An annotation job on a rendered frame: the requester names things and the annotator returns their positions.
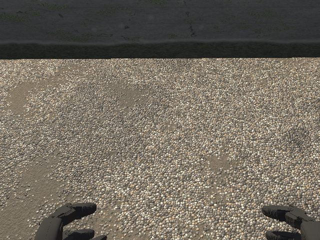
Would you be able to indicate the robot right hand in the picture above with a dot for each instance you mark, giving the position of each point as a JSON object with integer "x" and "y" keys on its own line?
{"x": 295, "y": 217}

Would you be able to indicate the robot left hand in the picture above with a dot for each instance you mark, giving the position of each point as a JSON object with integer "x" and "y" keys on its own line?
{"x": 51, "y": 228}

